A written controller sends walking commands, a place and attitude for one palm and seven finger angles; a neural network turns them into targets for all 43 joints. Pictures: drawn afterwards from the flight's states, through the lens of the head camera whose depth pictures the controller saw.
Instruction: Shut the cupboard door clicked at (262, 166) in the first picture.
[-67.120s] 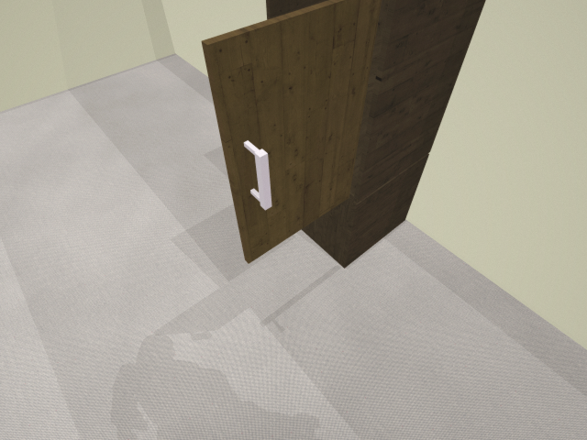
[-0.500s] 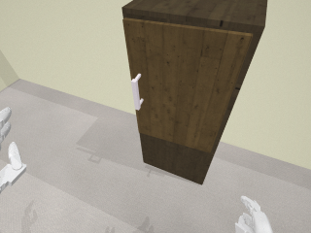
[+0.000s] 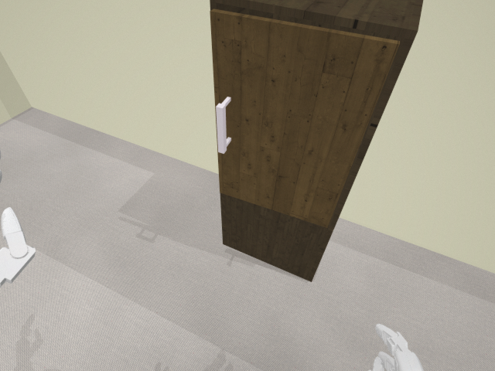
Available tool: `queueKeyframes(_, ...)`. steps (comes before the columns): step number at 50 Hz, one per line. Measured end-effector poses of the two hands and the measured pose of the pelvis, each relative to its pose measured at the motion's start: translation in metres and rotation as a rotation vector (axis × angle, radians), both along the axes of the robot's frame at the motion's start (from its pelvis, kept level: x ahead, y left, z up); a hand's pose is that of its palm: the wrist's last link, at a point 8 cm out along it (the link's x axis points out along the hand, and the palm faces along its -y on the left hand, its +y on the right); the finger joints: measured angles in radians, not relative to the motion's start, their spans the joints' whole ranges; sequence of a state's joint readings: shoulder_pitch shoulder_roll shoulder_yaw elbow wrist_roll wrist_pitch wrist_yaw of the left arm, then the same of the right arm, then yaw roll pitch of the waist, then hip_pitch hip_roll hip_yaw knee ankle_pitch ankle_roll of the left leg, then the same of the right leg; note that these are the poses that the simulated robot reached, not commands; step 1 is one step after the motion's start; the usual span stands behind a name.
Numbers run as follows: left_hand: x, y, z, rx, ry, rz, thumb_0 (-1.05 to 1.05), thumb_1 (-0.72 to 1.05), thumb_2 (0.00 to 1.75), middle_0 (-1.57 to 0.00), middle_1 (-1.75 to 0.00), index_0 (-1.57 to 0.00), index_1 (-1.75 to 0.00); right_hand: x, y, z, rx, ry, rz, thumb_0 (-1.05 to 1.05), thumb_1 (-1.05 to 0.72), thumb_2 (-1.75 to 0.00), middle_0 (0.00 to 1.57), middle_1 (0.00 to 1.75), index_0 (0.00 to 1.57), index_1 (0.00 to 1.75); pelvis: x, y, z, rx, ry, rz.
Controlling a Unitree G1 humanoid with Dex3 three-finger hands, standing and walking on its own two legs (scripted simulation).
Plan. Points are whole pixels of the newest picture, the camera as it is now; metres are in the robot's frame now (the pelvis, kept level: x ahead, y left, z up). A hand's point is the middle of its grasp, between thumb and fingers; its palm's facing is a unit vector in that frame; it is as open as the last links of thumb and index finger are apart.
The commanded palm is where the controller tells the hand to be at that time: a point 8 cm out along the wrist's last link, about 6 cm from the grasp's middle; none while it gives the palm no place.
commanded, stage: step back with the hand held close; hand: left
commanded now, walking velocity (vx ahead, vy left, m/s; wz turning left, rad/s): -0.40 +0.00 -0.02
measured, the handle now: (224, 125) +0.71 +0.11 -0.01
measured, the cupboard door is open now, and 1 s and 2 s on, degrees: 3 3 3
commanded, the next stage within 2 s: stop stepping back and stand still in 0.58 s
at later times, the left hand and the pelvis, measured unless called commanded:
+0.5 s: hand out of the picture +0.11 +0.28 +0.19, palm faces +0.49 -0.77 -0.40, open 7.4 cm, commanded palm +0.05 +0.32 +0.19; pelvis -0.07 +0.01 +0.00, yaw +4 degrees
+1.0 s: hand out of the picture +0.06 +0.29 +0.18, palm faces +0.42 -0.83 -0.38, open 7.4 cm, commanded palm -0.01 +0.33 +0.19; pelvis -0.16 +0.03 +0.00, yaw -2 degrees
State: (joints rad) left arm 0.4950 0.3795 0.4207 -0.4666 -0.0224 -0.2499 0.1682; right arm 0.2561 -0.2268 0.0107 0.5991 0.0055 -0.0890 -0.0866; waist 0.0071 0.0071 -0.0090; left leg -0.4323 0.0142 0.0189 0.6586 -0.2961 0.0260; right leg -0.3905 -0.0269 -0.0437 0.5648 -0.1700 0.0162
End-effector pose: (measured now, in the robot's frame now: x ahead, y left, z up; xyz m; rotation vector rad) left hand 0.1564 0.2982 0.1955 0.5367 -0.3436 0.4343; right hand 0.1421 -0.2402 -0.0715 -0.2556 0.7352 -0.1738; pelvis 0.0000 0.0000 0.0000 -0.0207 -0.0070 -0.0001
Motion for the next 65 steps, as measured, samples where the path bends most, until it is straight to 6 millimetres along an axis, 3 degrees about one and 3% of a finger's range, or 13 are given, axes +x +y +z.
queueKeyframes(9, -0.012, 0.011, -0.001, 0.052, 0.021, -0.039, 0.01, 0.88, 0.9, -0.21, -0.3, -0.22, -0.3, -0.028, -0.001, 0.006, -0.028, 0.002, -0.04, 0.01, -0.91, -0.9, 0.2, 0.3, 0.21, 0.3, -0.022, 0.006, -0.001, -0.023, 0.004, 0.024)
queueKeyframes(14, -0.037, 0.015, 0.002, 0.106, 0.007, -0.006, 0.01, 0.88, 0.9, -0.21, -0.3, -0.22, -0.3, -0.03, 0.002, 0.0, -0.023, -0.013, 0.004, 0.01, -0.91, -0.9, 0.2, 0.3, 0.21, 0.3, -0.033, 0.001, -0.007, -0.033, 0.016, 0.052)
queueKeyframes(22, -0.078, 0.007, 0.001, 0.018, -0.024, -0.003, 0.01, 0.88, 0.9, -0.21, -0.3, -0.22, -0.3, -0.033, 0.014, 0.005, -0.013, -0.018, 0.07, 0.01, -0.91, -0.9, 0.2, 0.3, 0.21, 0.3, -0.059, 0.003, -0.002, -0.015, 0.004, 0.061)
queueKeyframes(31, -0.107, 0.046, 0.007, 0.036, -0.029, 0.033, 0.01, 0.88, 0.9, -0.21, -0.3, -0.22, -0.3, -0.054, 0.043, 0.019, -0.01, -0.06, 0.073, 0.01, -0.91, -0.9, 0.2, 0.3, 0.21, 0.3, -0.094, 0.02, 0.003, -0.076, 0.017, 0.083)
queueKeyframes(35, -0.125, 0.045, 0.005, -0.029, -0.025, 0.041, 0.01, 0.88, 0.9, -0.21, -0.3, -0.21, -0.3, -0.068, 0.054, 0.024, 0.021, -0.076, 0.094, 0.01, -0.91, -0.9, 0.2, 0.3, 0.21, 0.3, -0.108, 0.021, 0.008, -0.077, 0.043, 0.032)
queueKeyframes(40, -0.136, 0.02, -0.001, -0.038, -0.029, -0.042, 0.01, 0.89, 0.9, -0.2, -0.3, -0.21, -0.3, -0.093, 0.056, 0.019, 0.04, -0.102, 0.115, 0.01, -0.91, -0.9, 0.2, 0.3, 0.21, 0.3, -0.141, 0.015, 0.001, -0.021, 0.071, -0.028)
queueKeyframes(43, -0.139, 0.013, 0.002, -0.034, -0.023, -0.094, 0.01, 0.88, 0.9, -0.21, -0.3, -0.21, -0.3, -0.121, 0.048, 0.013, 0.031, -0.063, 0.073, 0.01, -0.91, -0.9, 0.2, 0.3, 0.21, 0.3, -0.151, 0.019, 0.001, -0.026, 0.038, -0.038)
queueKeyframes(51, -0.141, 0.037, -0.004, -0.048, 0.014, -0.065, 0.01, 0.88, 0.9, -0.21, -0.3, -0.22, -0.3, -0.2, 0.023, 0.006, -0.021, 0.019, -0.121, 0.01, -0.91, -0.9, 0.2, 0.3, 0.21, 0.3, -0.16, 0.03, 0.003, -0.015, 0.002, -0.031)
queueKeyframes(55, -0.157, 0.033, 0.0, -0.034, 0.072, -0.064, 0.01, 0.88, 0.9, -0.21, -0.3, -0.21, -0.3, -0.23, 0.02, 0.008, -0.015, 0.044, -0.129, 0.01, -0.91, -0.9, 0.2, 0.3, 0.21, 0.3, -0.177, 0.029, 0.011, -0.013, 0.005, -0.011)
queueKeyframes(60, -0.186, 0.03, 0.001, 0.0, 0.066, -0.086, 0.01, 0.88, 0.9, -0.21, -0.3, -0.22, -0.3, -0.25, 0.017, 0.0, -0.029, 0.098, -0.122, 0.01, -0.91, -0.9, 0.2, 0.3, 0.21, 0.3, -0.185, 0.035, 0.007, -0.009, -0.008, -0.049)
queueKeyframes(65, -0.184, 0.051, -0.01, -0.058, -0.002, -0.024, 0.01, 0.88, 0.9, -0.21, -0.3, -0.22, -0.3, -0.246, 0.026, -0.008, -0.042, 0.085, -0.13, 0.01, -0.91, -0.9, 0.2, 0.3, 0.21, 0.3, -0.189, 0.047, 0.001, -0.021, -0.032, -0.034)
